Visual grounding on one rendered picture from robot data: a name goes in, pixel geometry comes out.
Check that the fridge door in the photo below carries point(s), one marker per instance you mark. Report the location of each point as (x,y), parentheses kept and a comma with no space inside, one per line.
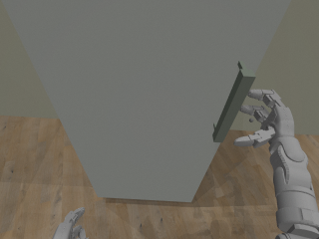
(139,84)

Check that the handle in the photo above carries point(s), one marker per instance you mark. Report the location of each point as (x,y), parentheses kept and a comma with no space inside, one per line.
(238,93)

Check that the robot left hand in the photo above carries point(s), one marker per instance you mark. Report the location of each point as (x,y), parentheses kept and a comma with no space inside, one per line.
(65,229)

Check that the robot right forearm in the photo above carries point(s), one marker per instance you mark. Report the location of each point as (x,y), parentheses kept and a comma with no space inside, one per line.
(297,211)

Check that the robot right hand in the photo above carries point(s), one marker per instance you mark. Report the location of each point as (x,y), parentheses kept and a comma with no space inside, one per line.
(280,119)

